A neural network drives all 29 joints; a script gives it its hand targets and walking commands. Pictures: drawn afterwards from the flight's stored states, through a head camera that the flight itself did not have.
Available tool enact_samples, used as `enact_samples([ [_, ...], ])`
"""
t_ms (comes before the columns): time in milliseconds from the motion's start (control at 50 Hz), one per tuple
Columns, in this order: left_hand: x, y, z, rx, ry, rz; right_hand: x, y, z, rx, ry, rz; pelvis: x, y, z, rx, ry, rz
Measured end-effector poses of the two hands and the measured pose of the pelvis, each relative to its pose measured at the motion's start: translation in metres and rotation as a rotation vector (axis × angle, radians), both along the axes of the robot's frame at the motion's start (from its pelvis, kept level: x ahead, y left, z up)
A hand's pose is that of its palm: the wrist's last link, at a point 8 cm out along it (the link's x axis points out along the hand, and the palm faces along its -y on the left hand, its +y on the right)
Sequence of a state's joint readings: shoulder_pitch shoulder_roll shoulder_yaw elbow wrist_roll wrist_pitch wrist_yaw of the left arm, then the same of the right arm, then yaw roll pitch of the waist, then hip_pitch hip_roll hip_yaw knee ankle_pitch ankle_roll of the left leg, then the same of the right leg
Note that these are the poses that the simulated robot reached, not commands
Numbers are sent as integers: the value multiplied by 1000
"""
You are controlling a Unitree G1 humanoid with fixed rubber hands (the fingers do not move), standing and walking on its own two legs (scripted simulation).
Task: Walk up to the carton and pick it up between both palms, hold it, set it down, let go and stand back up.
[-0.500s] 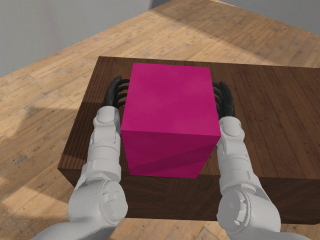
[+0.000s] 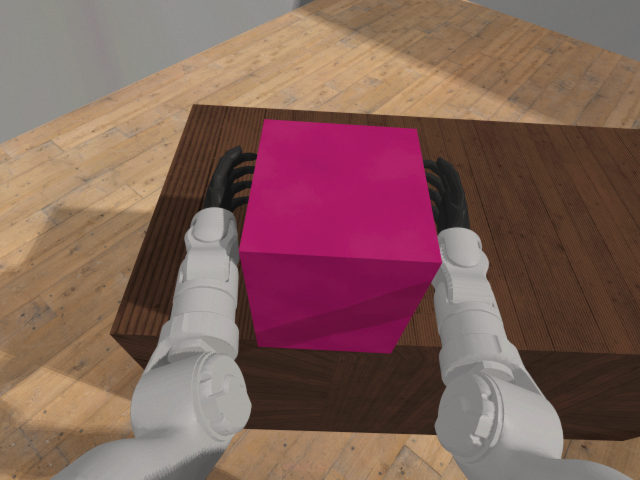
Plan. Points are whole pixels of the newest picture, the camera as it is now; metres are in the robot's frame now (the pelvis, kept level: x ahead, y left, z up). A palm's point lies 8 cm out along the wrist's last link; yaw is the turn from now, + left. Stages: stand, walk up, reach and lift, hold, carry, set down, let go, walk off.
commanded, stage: set down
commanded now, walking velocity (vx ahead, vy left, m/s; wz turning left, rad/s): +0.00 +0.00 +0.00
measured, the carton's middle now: (332, 244) +0.40 +0.01 +0.03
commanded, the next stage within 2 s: none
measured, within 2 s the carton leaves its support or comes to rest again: neither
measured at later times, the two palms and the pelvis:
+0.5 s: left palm (203, 193) +0.43 +0.18 +0.10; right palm (486, 199) +0.42 -0.19 +0.11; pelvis -0.01 -0.01 -0.01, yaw -1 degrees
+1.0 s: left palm (181, 143) +0.43 +0.19 +0.18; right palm (508, 161) +0.42 -0.18 +0.18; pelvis -0.04 -0.02 -0.01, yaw +0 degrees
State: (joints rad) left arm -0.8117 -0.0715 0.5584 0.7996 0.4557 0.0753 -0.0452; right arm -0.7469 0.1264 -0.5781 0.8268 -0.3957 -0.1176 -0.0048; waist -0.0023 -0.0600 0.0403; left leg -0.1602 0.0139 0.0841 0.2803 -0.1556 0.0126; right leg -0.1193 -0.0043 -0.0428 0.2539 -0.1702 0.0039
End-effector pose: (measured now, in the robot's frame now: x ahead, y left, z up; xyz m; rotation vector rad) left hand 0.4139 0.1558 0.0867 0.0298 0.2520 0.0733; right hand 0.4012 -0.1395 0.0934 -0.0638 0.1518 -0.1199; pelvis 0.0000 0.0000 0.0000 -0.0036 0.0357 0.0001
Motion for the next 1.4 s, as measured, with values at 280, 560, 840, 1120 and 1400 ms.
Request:
enact_samples([
  [280, 19, -2, -15, 30, 29, 14, 15, -3, -25, 34, 120, -1, -7, -2, -7, -21, 181, -25],
  [560, 11, 30, 18, 4, -19, 54, 20, -60, 30, 21, 89, -78, -18, -9, -13, -24, 191, -12],
  [840, 13, 20, 62, 16, -47, 20, 21, -58, 69, 48, 76, 1, -39, -22, -15, -4, 218, -4],
  [1120, 18, 36, 118, 7, -64, 32, 23, -44, 111, 58, 69, -40, -31, -20, -7, -12, 152, 15],
  [1400, 6, 31, 119, 22, -27, 0, 12, -62, 119, 87, 84, -36, -24, -18, -2, -10, 35, -10],
])
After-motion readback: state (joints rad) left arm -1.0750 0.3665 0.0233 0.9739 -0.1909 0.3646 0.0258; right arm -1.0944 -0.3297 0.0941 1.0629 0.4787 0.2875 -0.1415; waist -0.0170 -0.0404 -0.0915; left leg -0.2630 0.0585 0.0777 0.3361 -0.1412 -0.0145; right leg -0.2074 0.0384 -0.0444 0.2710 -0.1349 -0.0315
